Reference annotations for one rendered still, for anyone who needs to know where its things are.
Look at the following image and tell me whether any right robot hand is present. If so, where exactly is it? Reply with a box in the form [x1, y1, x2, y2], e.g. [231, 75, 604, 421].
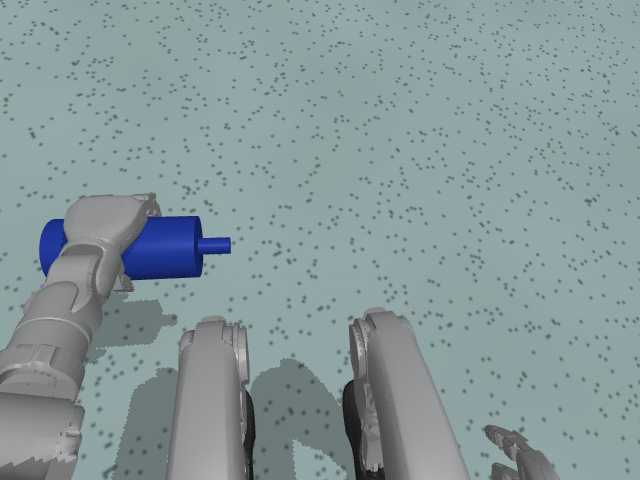
[485, 425, 561, 480]

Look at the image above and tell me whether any bottle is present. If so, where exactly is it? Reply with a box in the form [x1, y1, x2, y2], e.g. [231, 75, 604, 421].
[39, 216, 231, 280]

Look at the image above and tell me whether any left robot hand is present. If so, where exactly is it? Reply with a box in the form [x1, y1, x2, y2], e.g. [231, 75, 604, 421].
[63, 193, 162, 292]

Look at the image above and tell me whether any right robot foot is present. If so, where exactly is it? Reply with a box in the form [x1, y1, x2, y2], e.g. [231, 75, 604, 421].
[342, 380, 385, 480]

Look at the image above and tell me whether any left robot arm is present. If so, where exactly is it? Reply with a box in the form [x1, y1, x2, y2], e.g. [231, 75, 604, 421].
[0, 238, 122, 480]

